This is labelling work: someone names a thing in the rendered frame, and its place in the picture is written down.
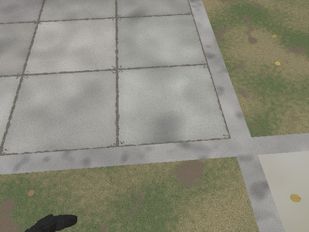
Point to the robot left hand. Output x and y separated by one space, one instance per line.
52 223

